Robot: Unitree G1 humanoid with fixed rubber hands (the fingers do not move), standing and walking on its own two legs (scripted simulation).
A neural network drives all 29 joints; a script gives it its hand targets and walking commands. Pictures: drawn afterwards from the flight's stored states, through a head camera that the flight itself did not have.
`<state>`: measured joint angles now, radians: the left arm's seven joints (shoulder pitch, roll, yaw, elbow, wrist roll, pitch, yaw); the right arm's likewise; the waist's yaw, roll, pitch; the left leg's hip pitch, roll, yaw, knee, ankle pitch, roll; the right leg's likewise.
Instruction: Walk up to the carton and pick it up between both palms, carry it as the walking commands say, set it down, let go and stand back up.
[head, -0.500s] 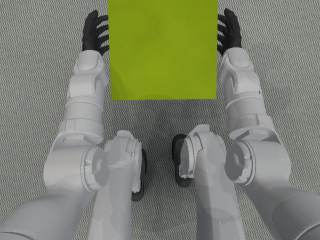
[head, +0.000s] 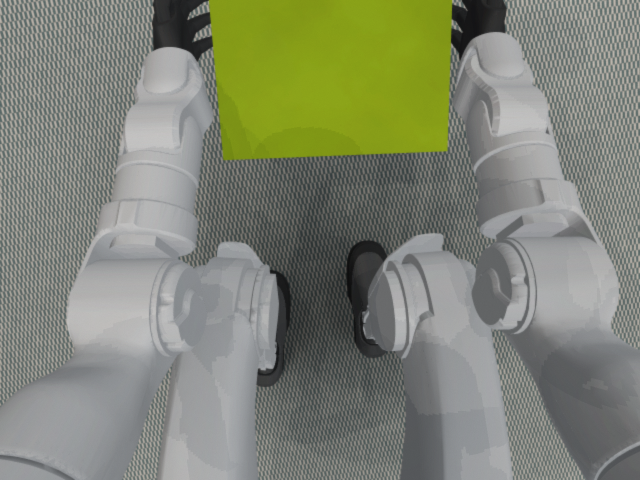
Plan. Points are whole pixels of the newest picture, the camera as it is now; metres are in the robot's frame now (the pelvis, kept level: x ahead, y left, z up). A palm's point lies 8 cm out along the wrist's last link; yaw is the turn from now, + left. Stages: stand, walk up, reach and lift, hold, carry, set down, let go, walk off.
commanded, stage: set down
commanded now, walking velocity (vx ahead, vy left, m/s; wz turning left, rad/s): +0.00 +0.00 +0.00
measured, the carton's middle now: (327, 69) +0.51 -0.04 -0.22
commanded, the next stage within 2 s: none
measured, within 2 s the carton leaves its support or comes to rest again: rests again in 0.80 s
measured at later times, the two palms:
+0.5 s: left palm (187, 56) +0.52 +0.11 -0.17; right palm (474, 38) +0.52 -0.19 -0.16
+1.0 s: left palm (194, 59) +0.52 +0.11 -0.18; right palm (473, 40) +0.52 -0.19 -0.18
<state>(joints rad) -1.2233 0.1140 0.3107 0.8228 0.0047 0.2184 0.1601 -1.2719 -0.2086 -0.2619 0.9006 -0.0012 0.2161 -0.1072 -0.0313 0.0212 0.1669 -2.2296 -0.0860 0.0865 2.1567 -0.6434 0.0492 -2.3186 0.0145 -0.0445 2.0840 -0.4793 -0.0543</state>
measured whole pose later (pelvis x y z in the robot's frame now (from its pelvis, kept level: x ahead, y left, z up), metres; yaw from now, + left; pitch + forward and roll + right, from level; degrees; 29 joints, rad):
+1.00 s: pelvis -0.01 +0.00 -0.03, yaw +1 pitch +36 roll +0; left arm -1.34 0.15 0.23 0.98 -0.04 0.17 0.16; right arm -1.38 -0.29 -0.24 1.08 0.06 0.17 -0.08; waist -0.04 0.02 0.29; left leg -2.25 -0.11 0.08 2.26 -0.64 0.04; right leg -2.33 0.01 -0.05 2.18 -0.49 -0.05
